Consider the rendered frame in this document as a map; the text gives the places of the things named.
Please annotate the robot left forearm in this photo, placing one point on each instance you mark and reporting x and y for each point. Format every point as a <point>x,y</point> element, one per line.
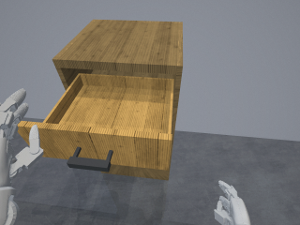
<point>9,210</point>

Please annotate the drawer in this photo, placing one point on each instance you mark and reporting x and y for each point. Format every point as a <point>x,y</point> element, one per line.
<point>132,116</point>

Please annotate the cabinet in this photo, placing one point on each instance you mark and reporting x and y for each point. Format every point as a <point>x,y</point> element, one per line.
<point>149,49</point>

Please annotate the robot left hand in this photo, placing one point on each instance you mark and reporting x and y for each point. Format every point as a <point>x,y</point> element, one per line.
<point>11,114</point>

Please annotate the robot right hand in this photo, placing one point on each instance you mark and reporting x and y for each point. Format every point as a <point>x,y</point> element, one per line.
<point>236,211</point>

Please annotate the handle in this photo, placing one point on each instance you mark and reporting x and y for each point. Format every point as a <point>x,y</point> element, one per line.
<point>91,164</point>

